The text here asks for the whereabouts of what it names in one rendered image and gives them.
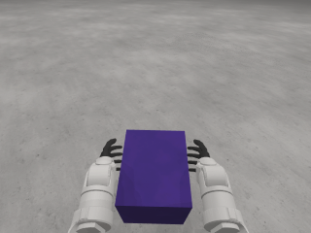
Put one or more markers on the robot right hand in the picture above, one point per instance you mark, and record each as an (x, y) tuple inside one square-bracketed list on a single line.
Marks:
[(203, 152)]

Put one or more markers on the right robot forearm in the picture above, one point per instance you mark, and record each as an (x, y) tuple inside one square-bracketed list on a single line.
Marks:
[(220, 213)]

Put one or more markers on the left robot forearm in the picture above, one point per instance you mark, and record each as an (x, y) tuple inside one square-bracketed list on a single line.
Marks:
[(94, 214)]

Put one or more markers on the carton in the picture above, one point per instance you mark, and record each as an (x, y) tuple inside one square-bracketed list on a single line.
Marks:
[(154, 180)]

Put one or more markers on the robot left hand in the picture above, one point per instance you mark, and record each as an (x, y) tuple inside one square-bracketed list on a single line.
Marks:
[(107, 151)]

